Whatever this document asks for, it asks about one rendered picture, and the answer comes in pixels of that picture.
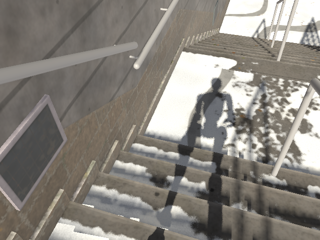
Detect stairs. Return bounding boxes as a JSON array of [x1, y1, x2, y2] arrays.
[[48, 134, 320, 240], [189, 32, 320, 79]]

